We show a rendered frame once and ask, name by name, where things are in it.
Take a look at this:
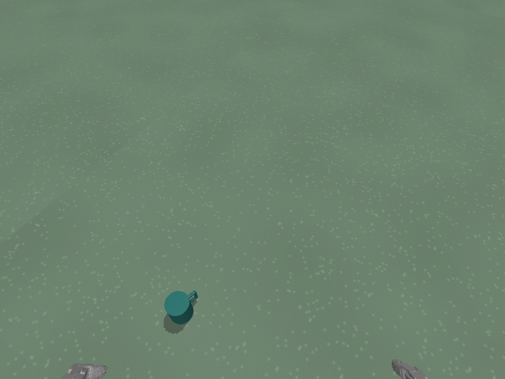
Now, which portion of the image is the mug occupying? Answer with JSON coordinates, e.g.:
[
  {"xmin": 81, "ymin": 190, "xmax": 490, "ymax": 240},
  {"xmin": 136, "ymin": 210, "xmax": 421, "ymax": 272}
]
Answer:
[{"xmin": 164, "ymin": 291, "xmax": 198, "ymax": 325}]

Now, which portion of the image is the left robot hand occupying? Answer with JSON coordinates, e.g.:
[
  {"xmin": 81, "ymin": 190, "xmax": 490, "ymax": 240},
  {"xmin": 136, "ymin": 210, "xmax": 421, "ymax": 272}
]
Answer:
[{"xmin": 61, "ymin": 363, "xmax": 107, "ymax": 379}]

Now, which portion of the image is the right robot hand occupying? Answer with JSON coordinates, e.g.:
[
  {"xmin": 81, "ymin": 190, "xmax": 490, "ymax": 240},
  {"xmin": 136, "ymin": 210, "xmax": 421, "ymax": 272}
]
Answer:
[{"xmin": 391, "ymin": 359, "xmax": 428, "ymax": 379}]

